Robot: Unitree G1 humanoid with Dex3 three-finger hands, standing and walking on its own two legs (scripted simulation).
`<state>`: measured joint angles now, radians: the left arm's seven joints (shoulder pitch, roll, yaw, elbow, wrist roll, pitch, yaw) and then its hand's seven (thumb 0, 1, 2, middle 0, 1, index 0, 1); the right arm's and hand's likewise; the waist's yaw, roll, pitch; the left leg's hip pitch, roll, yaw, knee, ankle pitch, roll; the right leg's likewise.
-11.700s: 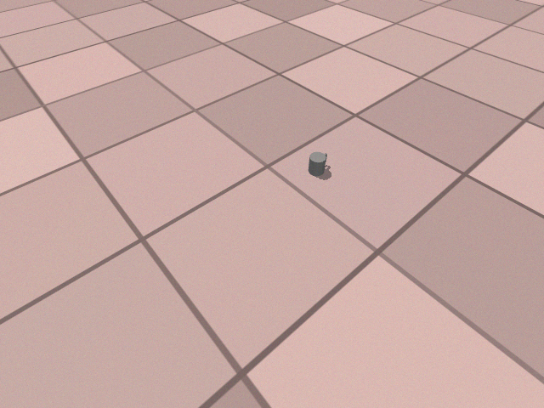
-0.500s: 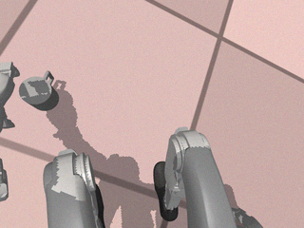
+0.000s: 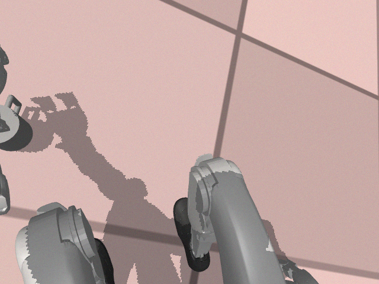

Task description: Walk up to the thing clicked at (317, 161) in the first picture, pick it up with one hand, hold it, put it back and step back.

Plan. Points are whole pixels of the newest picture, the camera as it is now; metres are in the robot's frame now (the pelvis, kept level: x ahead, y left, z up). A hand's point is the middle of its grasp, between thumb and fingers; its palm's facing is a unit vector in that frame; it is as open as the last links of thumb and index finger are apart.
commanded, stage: approach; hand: left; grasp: from above
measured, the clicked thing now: (7, 122) +0.52 +0.27 -0.28
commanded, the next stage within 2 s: rest palm in 0.30 s
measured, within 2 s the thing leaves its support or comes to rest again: neither
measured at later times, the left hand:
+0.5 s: hand out of the picture +0.48 +0.30 -0.16, palm faces -0.43 -0.06 -0.90, open 14.0 cm
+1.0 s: hand out of the picture +0.50 +0.28 -0.23, palm faces -0.45 -0.07 -0.89, open 14.0 cm
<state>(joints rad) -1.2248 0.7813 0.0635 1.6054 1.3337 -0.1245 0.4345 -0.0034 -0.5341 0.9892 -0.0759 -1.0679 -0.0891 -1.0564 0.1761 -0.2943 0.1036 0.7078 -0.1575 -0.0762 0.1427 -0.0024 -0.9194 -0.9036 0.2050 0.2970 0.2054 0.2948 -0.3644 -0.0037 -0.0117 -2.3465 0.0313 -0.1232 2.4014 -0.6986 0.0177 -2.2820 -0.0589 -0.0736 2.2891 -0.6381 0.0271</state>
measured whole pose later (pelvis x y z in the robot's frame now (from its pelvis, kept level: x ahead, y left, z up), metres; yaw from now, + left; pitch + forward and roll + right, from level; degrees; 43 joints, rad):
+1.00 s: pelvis +0.00 +0.00 -0.02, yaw -2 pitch +33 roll -10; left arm -1.13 0.93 0.15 1.62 1.33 -0.19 0.46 0.00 -0.49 0.97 -0.08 -1.04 -0.09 -1.02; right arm 0.22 -0.31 0.18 0.68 -0.20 -0.11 0.18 0.00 -0.91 -0.90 0.20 0.30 0.21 0.29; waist -0.39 -0.05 0.11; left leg -2.38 0.03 -0.17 2.48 -0.69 0.01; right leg -2.31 -0.04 -0.10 2.34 -0.62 0.03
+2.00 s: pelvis -0.01 +0.00 -0.03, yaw -5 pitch +29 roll -13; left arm -1.16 1.04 0.11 1.75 1.33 -0.23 0.51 0.00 -0.33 0.96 -0.23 -1.10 -0.26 -1.06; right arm 0.18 -0.34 0.27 0.65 -0.24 -0.19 0.23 0.00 -0.90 -0.90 0.20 0.30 0.20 0.29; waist -0.41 -0.09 0.16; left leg -2.37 0.03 -0.22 2.54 -0.71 0.01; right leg -2.27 -0.02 -0.14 2.35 -0.61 0.04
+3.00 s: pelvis -0.01 +0.00 -0.02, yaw -5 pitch +30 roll -14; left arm -1.18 1.04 0.07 1.76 1.31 -0.22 0.53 -0.01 -0.27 0.92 -0.50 -1.08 -0.34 -1.03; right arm 0.16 -0.35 0.29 0.64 -0.23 -0.22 0.23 0.00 -0.91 -0.91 0.20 0.30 0.20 0.29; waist -0.41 -0.10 0.16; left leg -2.36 0.03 -0.23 2.52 -0.71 0.01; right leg -2.25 -0.02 -0.15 2.33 -0.61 0.05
